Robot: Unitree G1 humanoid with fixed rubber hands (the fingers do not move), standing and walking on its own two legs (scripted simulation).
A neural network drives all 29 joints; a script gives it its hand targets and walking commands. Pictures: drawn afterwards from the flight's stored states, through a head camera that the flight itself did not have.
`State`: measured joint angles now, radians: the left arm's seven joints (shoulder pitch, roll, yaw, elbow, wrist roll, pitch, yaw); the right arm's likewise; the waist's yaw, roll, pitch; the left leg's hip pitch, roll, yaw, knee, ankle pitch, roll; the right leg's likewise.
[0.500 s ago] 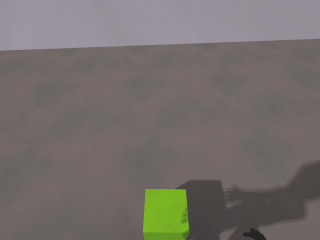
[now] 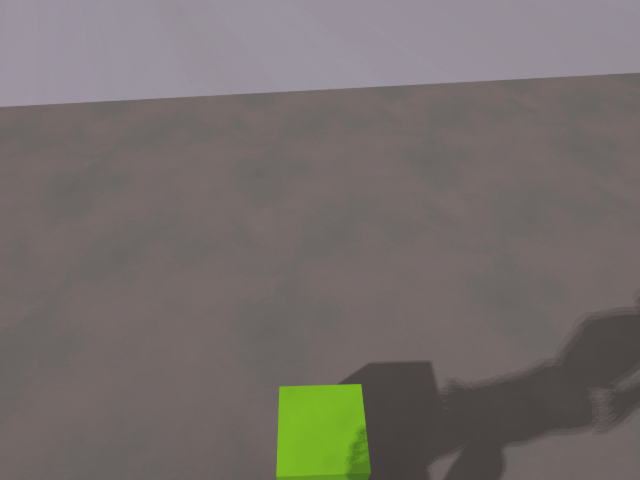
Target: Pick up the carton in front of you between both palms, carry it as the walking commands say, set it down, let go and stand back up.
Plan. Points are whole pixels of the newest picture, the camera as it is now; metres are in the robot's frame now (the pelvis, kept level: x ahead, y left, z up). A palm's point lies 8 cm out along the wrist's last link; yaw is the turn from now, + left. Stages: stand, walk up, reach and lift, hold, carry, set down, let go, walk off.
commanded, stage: stand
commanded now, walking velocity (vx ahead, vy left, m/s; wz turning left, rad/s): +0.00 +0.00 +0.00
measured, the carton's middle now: (321, 442) +0.35 -0.02 -0.64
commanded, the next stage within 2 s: none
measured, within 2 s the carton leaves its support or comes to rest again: neither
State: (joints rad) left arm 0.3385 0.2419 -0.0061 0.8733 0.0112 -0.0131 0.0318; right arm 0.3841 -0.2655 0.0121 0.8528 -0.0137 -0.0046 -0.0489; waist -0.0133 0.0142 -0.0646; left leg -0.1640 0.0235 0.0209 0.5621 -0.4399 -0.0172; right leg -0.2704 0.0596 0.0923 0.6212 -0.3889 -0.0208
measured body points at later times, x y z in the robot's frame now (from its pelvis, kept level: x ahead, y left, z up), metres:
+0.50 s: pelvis -0.02 +0.00 +0.01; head -0.02 +0.00 +0.46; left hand -0.03 +0.24 -0.15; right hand -0.06 -0.23 -0.15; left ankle -0.09 +0.13 -0.73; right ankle -0.04 -0.11 -0.73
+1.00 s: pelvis -0.04 +0.01 +0.01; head -0.04 +0.01 +0.46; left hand -0.07 +0.23 -0.15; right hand -0.11 -0.20 -0.15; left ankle -0.09 +0.13 -0.73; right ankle -0.04 -0.11 -0.73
